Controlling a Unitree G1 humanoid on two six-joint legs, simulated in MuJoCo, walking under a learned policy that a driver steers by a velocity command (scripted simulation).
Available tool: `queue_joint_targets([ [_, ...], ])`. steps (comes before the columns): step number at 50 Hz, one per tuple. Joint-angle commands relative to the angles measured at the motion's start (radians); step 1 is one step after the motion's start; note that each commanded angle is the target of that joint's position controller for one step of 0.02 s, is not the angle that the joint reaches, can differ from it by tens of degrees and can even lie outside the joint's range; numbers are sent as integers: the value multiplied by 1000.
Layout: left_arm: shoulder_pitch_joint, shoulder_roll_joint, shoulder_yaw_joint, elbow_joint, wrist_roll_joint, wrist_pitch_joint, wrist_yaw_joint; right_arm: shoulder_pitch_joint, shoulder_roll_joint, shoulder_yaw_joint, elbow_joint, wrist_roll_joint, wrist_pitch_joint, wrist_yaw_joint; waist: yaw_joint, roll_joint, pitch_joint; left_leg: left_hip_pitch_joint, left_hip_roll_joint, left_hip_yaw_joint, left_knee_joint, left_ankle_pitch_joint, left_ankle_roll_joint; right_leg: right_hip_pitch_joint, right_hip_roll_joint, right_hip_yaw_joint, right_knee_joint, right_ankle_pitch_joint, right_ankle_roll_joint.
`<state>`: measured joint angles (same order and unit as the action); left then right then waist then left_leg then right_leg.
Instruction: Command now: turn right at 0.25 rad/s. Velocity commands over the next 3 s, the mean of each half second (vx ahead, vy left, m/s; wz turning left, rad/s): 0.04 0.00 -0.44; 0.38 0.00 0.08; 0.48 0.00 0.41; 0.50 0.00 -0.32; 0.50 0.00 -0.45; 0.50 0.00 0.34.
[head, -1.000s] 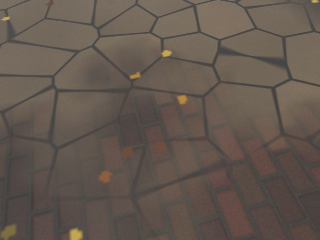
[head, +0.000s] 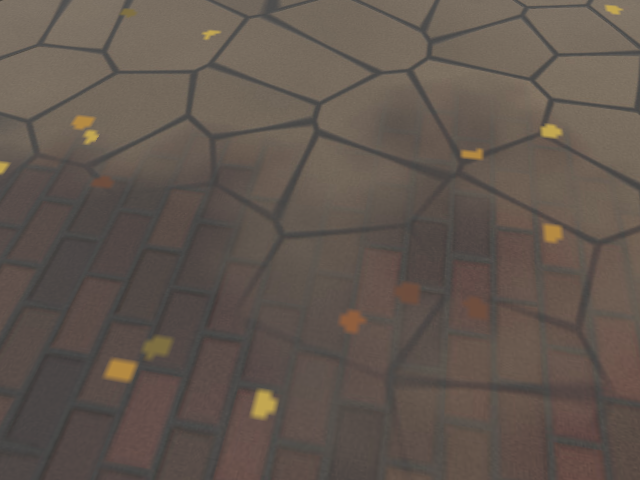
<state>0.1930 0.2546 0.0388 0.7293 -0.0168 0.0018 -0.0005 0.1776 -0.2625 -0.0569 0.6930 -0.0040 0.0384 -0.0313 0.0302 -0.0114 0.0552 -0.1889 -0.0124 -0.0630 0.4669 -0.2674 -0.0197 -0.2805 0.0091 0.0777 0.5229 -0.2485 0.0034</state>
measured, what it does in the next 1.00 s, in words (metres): walks ahead: right foot, then left foot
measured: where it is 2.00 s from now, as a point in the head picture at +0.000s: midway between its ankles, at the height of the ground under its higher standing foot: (359, 368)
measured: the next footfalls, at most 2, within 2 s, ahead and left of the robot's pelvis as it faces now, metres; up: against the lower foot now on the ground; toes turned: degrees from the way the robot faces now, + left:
right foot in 0.30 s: +0.01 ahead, -0.13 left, +0.00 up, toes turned -12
left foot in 0.88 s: +0.24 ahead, +0.05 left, +0.00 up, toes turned -13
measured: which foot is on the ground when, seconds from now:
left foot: down 0.00-0.30, up 0.32-0.86, down 0.88-1.00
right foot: down 0.00-0.00, up 0.02-0.28, down 0.30-0.90, up 0.92-1.00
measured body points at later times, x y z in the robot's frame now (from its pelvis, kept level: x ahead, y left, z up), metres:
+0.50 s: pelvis -0.01 -0.05 +0.01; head +0.01 -0.08 +0.46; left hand +0.18 +0.20 -0.07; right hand +0.07 -0.36 -0.10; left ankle +0.02 +0.12 -0.66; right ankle -0.03 -0.12 -0.74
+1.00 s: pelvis +0.17 -0.02 +0.00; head +0.20 +0.00 +0.45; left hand +0.32 +0.24 -0.11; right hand +0.25 -0.31 -0.09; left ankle +0.20 +0.06 -0.74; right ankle +0.06 -0.14 -0.66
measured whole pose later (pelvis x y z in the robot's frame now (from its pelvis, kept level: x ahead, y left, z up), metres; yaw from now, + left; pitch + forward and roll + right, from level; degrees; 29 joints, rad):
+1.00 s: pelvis +0.17 -0.02 +0.00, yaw -10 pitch +2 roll -1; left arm 0.31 0.33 0.04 0.70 -0.01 -0.08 -0.01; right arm 0.25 -0.30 -0.04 0.72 0.02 -0.08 0.03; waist 0.01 -0.03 0.01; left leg -0.27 -0.06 -0.02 0.47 -0.23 0.07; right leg -0.37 0.00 0.03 1.04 -0.38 -0.01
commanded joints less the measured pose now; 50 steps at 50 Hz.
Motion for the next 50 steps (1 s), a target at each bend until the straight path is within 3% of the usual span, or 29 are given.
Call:
queue_joint_targets([
  [1,-48,139,36,-95,2,-28,0,36,-196,-63,-52,-15,-10,-6,-34,202,-114,112,243,-185,-105,269,180,-122,11,-30,105,-96,7],
  [3,-58,162,54,-96,-4,-9,6,9,-171,-55,-66,-18,-19,-14,-55,233,-77,95,314,-233,-127,358,236,-210,8,-53,340,-290,24],
  [5,-26,155,64,-97,-7,17,7,-4,-166,-51,-60,-8,-36,-16,-39,181,-57,98,354,-210,-112,515,263,-280,-27,-19,509,-354,44],
  [7,-17,122,54,-100,-6,32,3,-41,-170,-55,-54,4,-39,-15,-29,160,-53,91,312,-121,-101,525,235,-265,-45,-44,468,-284,57],
  [9,-34,108,44,-118,-6,36,-10,-65,-179,-59,-53,6,-28,-14,-38,178,-71,70,284,-51,-89,519,219,-188,-50,-87,369,-220,59],
  [11,-37,125,48,-139,-12,39,-24,-54,-194,-65,-47,11,-21,-13,-48,190,-97,83,293,-30,-63,518,212,-126,-41,-117,263,-178,47],
  [13,15,138,57,-134,-10,44,-31,-64,-204,-66,-42,28,-20,-10,-18,167,-113,60,292,1,3,459,180,-28,-12,-160,96,-55,16],
  [14,56,149,66,-122,-3,46,-26,-50,-190,-62,-32,35,-24,-7,-1,136,-121,15,265,35,71,367,140,60,16,-164,-6,35,-11],
  [15,81,204,84,-127,2,43,-13,14,-152,-54,-12,20,-30,-1,-9,-19,-127,-105,194,121,245,163,60,189,-35,-36,-94,277,-54],
  [16,86,345,108,-167,8,35,3,0,-86,-27,-59,-43,-32,2,-33,-339,-122,-408,40,165,559,-404,-58,312,-336,397,-123,700,-224],
  [17,131,314,93,-175,48,10,-13,-95,-131,-38,-83,-18,-36,-7,53,-237,-207,-440,-7,-3,729,-475,-56,254,-412,518,-178,622,-378],
  [18,94,287,84,-172,49,-9,-19,-112,-162,-48,-81,8,-32,-12,31,-146,-148,-463,17,-28,787,-402,-44,220,-367,435,-190,507,-354],
  [20,60,231,72,-155,-2,-16,-3,-85,-180,-60,-56,5,-34,-12,-1,-71,-111,-496,66,-35,695,-211,-22,211,-262,361,-237,-20,-252],
  [21,48,219,63,-158,-7,-15,7,-92,-181,-61,-57,4,-39,-6,-6,-90,-87,-480,67,-31,651,-132,-21,176,-229,355,-277,-188,-234],
  [22,48,211,58,-163,0,-14,15,-95,-171,-60,-57,6,-48,4,-8,-117,-71,-469,54,-21,627,-75,-22,160,-210,360,-312,-269,-229],
  [24,65,207,56,-169,11,-21,26,-100,-156,-56,-53,9,-71,16,-6,-120,-66,-462,42,-15,529,-6,-26,180,-198,350,-342,-255,-227],
  [28,105,208,55,-144,9,-38,30,-117,-121,-39,-32,6,-104,30,17,-118,-62,-409,38,3,298,79,-44,202,-186,288,-342,-150,-219],
  [32,126,229,57,-121,10,-48,16,-143,-120,-26,-31,20,-117,45,50,-124,-29,-363,57,29,181,114,-37,165,-215,268,-358,-176,-223],
  [38,160,240,58,-79,7,-55,-2,-171,-128,-8,-58,35,-131,64,71,-94,22,-369,67,47,113,68,29,202,-264,233,-362,-162,-230],
  [41,157,242,60,-64,2,-51,-7,-146,-128,-1,-61,37,-136,76,46,-78,18,-301,53,73,67,61,72,220,-268,173,-331,-51,-214],
  [43,129,237,57,-66,2,-47,-4,-32,-147,-13,-28,32,-133,72,-25,-64,-38,-97,2,114,17,97,100,161,-223,87,-210,174,-171],
  [44,117,206,46,-72,11,-50,1,94,-191,-35,3,36,-132,64,-84,-30,-113,81,10,70,9,98,130,99,-169,8,-29,325,-128],
  [45,97,153,23,-132,31,-62,6,235,-303,-64,15,32,-130,56,-124,157,-218,319,216,-280,-64,3,237,-129,-54,-111,332,235,-40],
  [46,108,125,14,-158,33,-87,7,287,-331,-69,25,33,-132,65,-119,303,-240,475,342,-663,-197,-154,350,-430,60,-53,570,-265,8],
  [47,66,198,29,-155,-2,-107,-3,258,-249,-47,17,32,-133,66,-127,192,-158,452,347,-641,-226,-234,336,-550,1,23,658,-251,-6],
  [48,32,210,32,-156,-15,-119,-12,215,-216,-37,2,22,-131,63,-115,145,-88,386,312,-532,-225,-167,313,-574,-38,15,660,-169,-21],
  [49,12,200,30,-155,2,-126,-14,185,-197,-31,-12,18,-126,61,-103,81,-61,326,274,-456,-230,-78,297,-561,-65,6,619,-102,-22],
  [50,-2,196,33,-158,24,-128,-15,160,-183,-24,-24,15,-120,58,-83,57,-38,266,242,-398,-242,27,285,-527,-83,5,558,-49,-13],
])
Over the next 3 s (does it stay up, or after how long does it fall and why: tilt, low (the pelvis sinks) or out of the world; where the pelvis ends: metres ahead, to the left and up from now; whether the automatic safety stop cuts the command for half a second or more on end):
stays up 1.25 -0.19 -0.01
